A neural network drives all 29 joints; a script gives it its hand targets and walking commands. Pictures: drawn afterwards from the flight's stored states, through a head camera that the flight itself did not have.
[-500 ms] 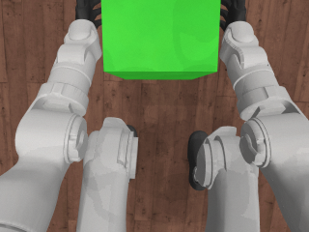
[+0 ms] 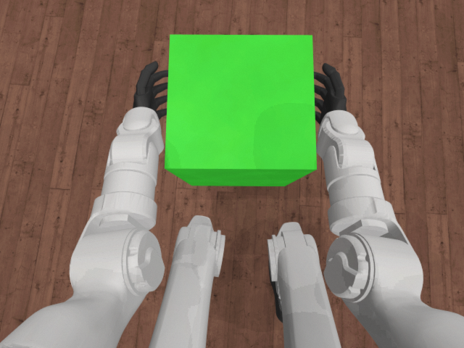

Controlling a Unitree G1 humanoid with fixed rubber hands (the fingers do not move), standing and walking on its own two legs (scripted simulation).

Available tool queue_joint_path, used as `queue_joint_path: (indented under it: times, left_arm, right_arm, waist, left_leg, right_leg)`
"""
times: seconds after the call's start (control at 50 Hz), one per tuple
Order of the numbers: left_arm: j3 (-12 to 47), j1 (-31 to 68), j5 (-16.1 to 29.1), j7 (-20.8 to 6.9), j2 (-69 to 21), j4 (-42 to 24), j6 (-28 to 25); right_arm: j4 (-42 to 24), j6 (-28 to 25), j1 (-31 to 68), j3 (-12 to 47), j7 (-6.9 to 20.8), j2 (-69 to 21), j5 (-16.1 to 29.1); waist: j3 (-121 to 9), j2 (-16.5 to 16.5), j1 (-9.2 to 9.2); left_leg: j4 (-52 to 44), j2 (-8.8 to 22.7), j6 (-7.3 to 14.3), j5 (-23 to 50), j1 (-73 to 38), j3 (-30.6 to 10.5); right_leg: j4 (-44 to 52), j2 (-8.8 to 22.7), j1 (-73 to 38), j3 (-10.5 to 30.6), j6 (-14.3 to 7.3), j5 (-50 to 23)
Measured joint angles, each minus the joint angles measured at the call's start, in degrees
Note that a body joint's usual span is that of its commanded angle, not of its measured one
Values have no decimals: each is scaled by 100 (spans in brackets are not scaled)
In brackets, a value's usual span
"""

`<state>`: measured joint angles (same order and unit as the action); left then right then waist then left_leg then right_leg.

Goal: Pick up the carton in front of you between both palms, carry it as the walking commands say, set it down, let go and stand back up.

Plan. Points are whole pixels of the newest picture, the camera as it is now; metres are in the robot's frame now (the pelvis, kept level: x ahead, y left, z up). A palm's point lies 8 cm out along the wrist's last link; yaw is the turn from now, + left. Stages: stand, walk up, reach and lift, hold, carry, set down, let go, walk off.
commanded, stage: reach and lift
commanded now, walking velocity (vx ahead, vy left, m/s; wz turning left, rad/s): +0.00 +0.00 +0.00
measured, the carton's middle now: (239, 126) +0.49 +0.03 -0.13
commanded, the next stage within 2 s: none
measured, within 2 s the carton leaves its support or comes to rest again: neither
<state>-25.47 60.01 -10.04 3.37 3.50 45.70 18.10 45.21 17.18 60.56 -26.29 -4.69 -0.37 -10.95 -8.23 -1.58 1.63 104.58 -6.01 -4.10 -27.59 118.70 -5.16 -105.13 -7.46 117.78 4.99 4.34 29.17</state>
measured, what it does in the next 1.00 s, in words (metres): rises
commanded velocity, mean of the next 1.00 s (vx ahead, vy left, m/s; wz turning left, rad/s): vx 0.00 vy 0.00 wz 0.00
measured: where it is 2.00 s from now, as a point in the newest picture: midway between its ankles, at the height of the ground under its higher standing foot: (238, 293)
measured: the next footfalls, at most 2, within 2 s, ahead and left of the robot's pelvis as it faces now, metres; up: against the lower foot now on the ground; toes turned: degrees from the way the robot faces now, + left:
none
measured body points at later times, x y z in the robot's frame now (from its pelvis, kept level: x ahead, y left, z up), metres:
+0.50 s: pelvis +0.05 +0.00 +0.13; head +0.21 +0.01 +0.55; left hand +0.46 +0.17 +0.08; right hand +0.47 -0.13 +0.08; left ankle +0.12 +0.13 -0.44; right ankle +0.12 -0.13 -0.44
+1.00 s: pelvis +0.10 +0.00 +0.27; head +0.15 +0.00 +0.71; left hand +0.42 +0.16 +0.23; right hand +0.43 -0.14 +0.23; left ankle +0.12 +0.13 -0.44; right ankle +0.12 -0.13 -0.44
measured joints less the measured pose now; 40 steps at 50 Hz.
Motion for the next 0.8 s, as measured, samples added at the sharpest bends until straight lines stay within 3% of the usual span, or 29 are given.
queue_joint_path:
  times: [0.26, 0.8]
  left_arm:
    - [368, -1049, 226, 66, -296, -722, 130]
    - [722, -3265, 139, -6, -776, -826, -201]
  right_arm:
    - [-767, 131, -1129, 380, -5, -211, 290]
    - [-914, -187, -3412, 792, 47, -643, 212]
  waist:
    - [-309, 36, -30]
    - [-389, 94, -93]
  left_leg:
    - [-978, -11, 32, -86, -1291, -83]
    - [-4270, 112, 205, 319, -5830, -249]
  right_leg:
    - [983, 29, -1300, 51, -59, 86]
    - [4289, 201, -5833, 236, -268, -349]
